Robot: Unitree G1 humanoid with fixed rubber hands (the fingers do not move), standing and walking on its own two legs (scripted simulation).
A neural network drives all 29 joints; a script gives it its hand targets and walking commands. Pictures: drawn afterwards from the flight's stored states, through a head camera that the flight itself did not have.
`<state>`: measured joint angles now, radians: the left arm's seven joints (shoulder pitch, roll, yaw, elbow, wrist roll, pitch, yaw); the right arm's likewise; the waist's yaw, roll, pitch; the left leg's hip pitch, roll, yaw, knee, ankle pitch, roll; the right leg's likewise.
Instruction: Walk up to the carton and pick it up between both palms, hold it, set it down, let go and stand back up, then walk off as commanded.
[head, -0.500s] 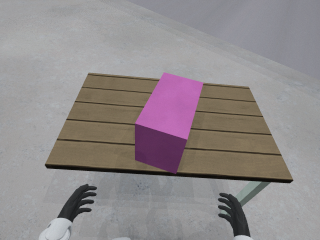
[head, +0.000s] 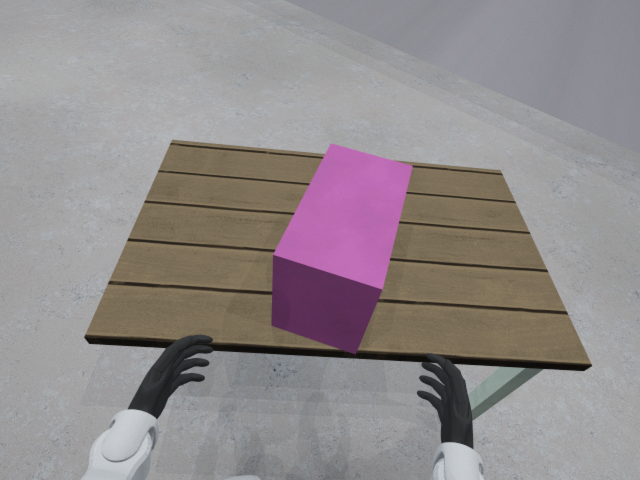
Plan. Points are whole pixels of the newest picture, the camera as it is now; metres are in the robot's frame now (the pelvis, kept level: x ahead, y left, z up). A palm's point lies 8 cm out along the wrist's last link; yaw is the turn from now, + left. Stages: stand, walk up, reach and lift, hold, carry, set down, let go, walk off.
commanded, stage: reach and lift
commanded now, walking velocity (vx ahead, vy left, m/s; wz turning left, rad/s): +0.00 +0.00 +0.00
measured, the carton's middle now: (342, 245) +0.51 -0.05 -0.06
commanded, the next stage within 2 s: none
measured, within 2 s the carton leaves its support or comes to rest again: neither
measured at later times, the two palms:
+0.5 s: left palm (176, 339) +0.29 +0.19 -0.02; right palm (454, 377) +0.25 -0.18 -0.01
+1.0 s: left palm (206, 267) +0.37 +0.16 +0.03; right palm (473, 315) +0.31 -0.20 +0.04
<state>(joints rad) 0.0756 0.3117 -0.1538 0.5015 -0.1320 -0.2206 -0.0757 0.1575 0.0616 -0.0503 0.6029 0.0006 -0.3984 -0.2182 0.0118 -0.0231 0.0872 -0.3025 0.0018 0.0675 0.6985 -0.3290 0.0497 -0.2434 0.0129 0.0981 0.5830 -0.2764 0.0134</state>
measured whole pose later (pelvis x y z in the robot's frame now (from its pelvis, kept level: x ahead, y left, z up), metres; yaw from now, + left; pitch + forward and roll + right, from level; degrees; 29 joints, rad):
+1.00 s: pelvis +0.02 +0.00 +0.00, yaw +0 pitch -3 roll -3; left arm -0.40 0.31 -0.15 0.68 -0.14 -0.07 -0.03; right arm -0.31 0.01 -0.15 0.65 0.06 -0.17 -0.25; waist -0.09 -0.02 0.09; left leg -0.30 0.00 0.07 0.69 -0.34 0.05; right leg -0.24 0.01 0.10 0.56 -0.28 0.03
